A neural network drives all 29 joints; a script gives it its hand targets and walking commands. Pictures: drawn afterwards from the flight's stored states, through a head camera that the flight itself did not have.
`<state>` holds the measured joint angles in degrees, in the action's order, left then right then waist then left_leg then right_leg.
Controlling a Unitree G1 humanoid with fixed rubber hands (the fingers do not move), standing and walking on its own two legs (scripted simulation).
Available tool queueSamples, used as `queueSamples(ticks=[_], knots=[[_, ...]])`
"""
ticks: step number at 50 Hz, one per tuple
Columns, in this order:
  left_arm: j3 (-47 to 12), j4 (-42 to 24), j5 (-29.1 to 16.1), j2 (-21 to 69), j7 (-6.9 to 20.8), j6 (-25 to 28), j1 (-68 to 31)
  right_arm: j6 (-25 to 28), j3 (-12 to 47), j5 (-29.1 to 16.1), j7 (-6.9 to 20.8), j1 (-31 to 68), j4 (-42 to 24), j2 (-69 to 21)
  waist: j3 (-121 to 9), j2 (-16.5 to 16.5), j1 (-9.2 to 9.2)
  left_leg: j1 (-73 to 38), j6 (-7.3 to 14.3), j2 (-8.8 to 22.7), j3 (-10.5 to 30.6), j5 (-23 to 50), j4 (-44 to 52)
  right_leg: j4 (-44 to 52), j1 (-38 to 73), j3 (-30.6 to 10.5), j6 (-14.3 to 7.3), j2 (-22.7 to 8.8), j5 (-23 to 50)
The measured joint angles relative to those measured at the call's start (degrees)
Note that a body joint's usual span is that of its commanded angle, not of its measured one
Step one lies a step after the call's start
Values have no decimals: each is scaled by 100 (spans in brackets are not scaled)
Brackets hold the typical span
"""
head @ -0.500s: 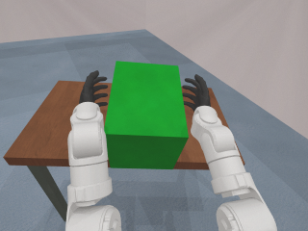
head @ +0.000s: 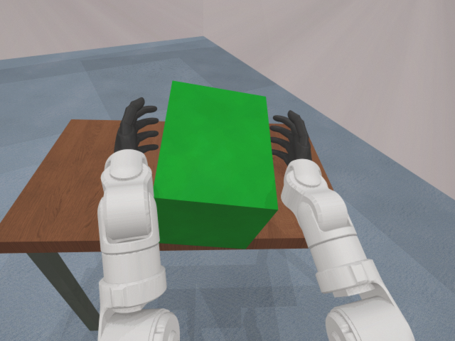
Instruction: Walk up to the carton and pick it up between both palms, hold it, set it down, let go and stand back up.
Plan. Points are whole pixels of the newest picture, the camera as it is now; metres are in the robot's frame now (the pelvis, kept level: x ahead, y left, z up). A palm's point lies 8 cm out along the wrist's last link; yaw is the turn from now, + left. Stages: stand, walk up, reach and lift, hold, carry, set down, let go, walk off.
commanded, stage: hold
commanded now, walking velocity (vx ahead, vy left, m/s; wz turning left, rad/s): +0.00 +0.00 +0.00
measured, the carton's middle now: (210, 168) +0.40 +0.01 +0.12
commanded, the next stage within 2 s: none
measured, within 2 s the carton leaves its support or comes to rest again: neither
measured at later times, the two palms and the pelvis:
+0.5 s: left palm (129, 146) +0.35 +0.14 +0.22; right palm (297, 155) +0.35 -0.12 +0.19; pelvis -0.01 +0.00 +0.00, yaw +0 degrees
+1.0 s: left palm (122, 160) +0.34 +0.15 +0.21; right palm (290, 163) +0.34 -0.11 +0.18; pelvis +0.00 +0.01 +0.00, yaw +1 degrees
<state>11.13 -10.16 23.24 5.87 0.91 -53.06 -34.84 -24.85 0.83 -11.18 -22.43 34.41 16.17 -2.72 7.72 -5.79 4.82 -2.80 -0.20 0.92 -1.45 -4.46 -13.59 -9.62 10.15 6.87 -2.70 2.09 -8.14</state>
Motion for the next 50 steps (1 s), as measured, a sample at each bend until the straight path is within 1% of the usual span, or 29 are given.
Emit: queueSamples(ticks=[10,15,28,35,42,47,50], knots=[[119,454,-23,-80,43,38,-382,-78,-325,133,75,303,280,-93,-111,-8,-33,129,8,-5,35,43,-35,-108,-151,42,3,-8,-9],[149,567,9,-59,58,69,-455,-86,-386,147,102,366,366,-79,-123,-12,-27,162,19,-9,20,47,-45,-128,-194,31,9,-16,-4],[62,386,28,-5,-22,73,-350,-31,-336,148,153,317,319,-32,-64,-10,-14,175,35,-10,-16,24,-66,-98,-196,-1,20,-20,17],[56,321,26,-1,-18,50,-322,-37,-313,126,145,293,278,-29,-59,2,-10,142,37,-16,-6,9,-67,-75,-149,8,24,-24,12],[61,316,22,-4,4,37,-309,-55,-301,107,121,276,264,-30,-65,7,-11,116,34,-21,6,3,-64,-67,-117,19,24,-26,5],[192,306,140,145,147,59,-201,-126,-202,51,51,134,138,11,12,29,-62,39,45,-40,34,16,-48,-33,-19,45,35,-37,15],[188,191,105,152,169,55,27,-155,-100,18,4,-23,65,-25,-21,34,-63,61,51,-53,65,29,-47,-36,-32,76,36,-46,16]])
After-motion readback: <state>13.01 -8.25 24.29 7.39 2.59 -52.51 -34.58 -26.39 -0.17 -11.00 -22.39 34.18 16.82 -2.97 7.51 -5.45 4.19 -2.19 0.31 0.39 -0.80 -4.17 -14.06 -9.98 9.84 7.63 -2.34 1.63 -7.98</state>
